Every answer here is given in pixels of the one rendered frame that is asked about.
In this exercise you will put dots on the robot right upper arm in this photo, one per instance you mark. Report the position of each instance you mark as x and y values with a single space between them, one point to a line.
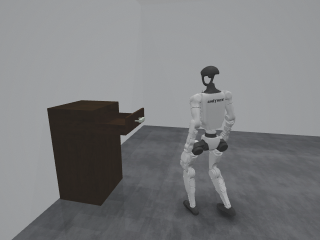
230 116

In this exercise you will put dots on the handle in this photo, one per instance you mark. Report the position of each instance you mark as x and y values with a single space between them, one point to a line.
141 119

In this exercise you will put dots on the cabinet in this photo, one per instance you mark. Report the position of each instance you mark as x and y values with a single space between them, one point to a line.
88 164

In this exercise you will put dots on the robot left upper arm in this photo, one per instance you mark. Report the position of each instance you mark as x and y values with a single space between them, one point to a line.
195 109

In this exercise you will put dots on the right robot hand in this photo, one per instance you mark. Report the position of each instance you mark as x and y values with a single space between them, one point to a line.
224 137

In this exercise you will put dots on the left robot hand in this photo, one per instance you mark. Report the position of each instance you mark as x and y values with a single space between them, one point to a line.
185 160

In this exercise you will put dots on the robot left forearm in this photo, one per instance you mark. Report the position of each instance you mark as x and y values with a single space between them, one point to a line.
191 137

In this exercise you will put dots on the right robot shin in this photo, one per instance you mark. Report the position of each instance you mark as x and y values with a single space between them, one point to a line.
219 185

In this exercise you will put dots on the robot right forearm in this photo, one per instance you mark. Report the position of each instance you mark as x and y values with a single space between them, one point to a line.
228 127

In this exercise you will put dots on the drawer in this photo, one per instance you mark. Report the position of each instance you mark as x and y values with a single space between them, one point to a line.
118 123

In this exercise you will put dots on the right robot thigh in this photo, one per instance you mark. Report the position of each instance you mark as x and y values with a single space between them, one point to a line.
214 158

